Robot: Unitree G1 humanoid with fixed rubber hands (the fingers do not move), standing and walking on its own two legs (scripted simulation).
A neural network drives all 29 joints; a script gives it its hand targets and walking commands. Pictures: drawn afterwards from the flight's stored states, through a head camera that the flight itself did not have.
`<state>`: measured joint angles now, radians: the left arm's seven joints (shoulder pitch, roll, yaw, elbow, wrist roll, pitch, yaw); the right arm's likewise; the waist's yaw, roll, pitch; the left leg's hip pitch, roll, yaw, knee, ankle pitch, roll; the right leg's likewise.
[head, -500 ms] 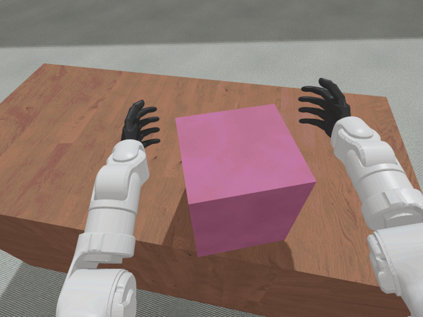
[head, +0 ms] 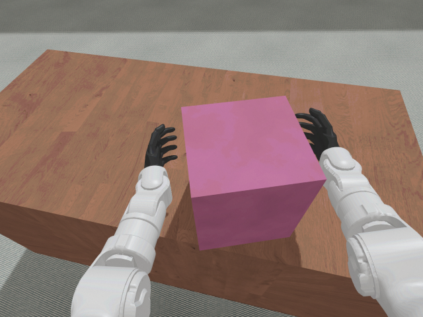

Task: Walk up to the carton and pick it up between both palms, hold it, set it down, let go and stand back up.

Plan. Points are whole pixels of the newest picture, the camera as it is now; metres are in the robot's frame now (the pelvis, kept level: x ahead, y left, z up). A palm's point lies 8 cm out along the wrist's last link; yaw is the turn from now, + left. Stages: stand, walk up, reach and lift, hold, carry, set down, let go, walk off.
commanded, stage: reach and lift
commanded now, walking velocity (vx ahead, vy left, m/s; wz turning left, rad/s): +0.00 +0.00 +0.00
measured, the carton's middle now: (240, 177) +0.42 +0.04 +0.00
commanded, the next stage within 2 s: none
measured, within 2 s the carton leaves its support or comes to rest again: neither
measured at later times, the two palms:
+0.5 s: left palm (163, 165) +0.38 +0.19 +0.05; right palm (316, 151) +0.47 -0.10 +0.06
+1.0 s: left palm (161, 169) +0.37 +0.19 +0.05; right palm (318, 159) +0.45 -0.10 +0.06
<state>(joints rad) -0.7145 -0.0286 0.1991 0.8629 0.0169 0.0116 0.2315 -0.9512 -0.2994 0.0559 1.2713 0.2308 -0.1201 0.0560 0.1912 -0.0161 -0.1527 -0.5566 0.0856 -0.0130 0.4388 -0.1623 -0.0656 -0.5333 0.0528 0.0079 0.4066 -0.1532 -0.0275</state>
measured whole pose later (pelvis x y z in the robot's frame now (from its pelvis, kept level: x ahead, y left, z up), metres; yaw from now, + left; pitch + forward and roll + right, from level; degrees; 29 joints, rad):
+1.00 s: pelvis +0.01 +0.00 +0.01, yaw +1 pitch +13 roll +0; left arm -0.63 -0.19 0.54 0.75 0.37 -0.11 0.12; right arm -0.84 -0.08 -0.42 1.17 -0.30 -0.24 0.05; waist 0.14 -0.02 -0.10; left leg -0.40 0.08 0.02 0.28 -0.10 -0.06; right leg -0.40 0.04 0.00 0.30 -0.12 -0.03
